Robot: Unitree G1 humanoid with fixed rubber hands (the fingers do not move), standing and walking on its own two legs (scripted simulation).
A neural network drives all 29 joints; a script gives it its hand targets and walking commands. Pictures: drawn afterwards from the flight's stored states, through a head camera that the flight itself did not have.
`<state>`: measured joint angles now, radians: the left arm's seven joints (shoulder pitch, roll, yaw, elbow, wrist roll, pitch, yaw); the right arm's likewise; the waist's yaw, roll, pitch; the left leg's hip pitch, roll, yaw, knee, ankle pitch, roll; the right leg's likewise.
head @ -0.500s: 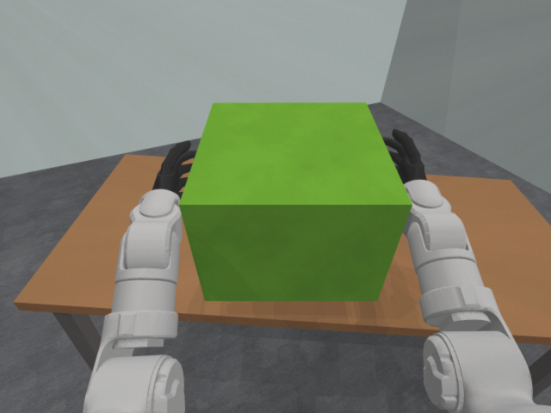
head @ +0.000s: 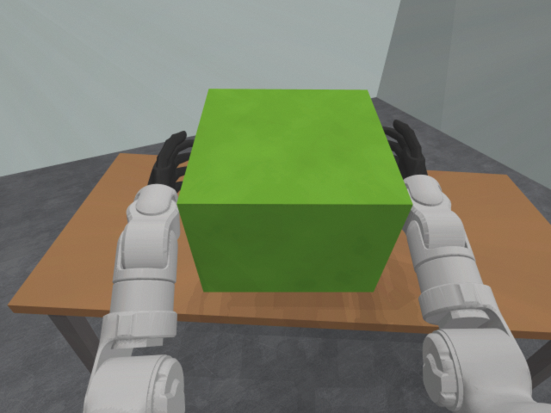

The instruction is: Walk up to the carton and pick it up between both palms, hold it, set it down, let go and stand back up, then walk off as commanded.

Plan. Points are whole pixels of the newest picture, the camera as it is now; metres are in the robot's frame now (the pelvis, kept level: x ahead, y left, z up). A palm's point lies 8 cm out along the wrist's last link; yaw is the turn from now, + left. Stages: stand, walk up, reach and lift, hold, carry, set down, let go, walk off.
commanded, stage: set down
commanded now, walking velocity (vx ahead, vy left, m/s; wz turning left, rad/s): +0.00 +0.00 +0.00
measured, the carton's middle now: (288, 187) +0.39 -0.02 +0.17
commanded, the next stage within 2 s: none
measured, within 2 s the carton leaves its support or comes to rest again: neither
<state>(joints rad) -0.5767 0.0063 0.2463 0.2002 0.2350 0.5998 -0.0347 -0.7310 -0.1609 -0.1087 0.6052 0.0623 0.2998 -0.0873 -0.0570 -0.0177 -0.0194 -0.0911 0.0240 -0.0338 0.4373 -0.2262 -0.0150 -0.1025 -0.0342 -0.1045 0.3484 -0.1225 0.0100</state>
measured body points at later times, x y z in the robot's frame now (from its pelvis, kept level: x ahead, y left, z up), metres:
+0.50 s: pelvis +0.02 -0.01 +0.00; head +0.00 +0.01 +0.45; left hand +0.40 +0.16 +0.16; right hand +0.41 -0.19 +0.17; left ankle +0.02 +0.13 -0.74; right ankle +0.05 -0.13 -0.74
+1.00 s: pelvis +0.02 -0.01 +0.00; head +0.02 +0.00 +0.45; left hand +0.41 +0.16 +0.14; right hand +0.43 -0.19 +0.15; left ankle +0.02 +0.13 -0.74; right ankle +0.05 -0.13 -0.74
